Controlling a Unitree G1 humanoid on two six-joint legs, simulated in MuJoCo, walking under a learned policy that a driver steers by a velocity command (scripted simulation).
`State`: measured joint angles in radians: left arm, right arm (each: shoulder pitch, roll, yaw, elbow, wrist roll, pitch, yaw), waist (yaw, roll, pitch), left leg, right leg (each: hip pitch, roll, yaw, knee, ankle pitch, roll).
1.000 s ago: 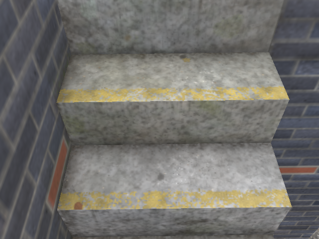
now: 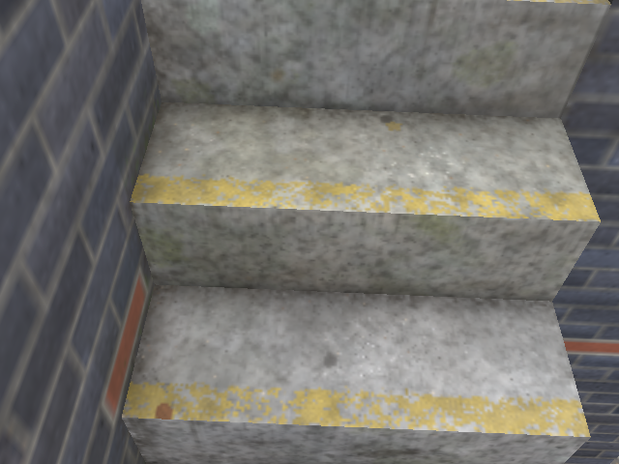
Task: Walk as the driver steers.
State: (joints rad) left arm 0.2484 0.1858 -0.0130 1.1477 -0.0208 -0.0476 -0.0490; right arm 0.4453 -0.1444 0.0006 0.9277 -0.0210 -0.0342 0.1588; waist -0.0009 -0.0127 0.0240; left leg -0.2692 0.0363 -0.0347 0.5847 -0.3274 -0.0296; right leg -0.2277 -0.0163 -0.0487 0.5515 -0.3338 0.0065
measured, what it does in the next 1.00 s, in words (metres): walks ahead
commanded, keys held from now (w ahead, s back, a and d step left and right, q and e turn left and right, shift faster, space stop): no key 0.40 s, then w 0.60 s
